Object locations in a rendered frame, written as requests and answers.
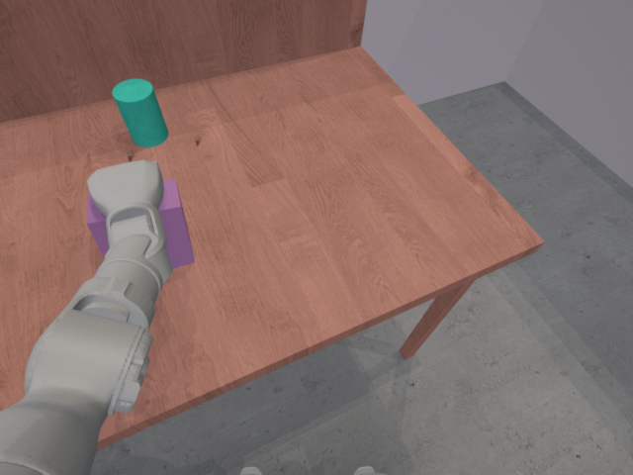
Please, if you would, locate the robot left hand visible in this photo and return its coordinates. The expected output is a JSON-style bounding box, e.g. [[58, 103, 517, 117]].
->
[[87, 160, 164, 217]]

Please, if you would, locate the table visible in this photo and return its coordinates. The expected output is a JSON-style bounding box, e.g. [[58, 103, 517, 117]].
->
[[0, 0, 545, 451]]

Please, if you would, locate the robot left upper arm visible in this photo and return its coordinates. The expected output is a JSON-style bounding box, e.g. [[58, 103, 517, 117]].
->
[[0, 309, 153, 475]]

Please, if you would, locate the sponge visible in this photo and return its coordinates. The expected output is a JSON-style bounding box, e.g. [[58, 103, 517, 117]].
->
[[87, 179, 195, 268]]

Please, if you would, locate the robot left forearm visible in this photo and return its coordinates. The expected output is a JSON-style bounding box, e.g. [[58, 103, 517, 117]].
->
[[25, 202, 173, 395]]

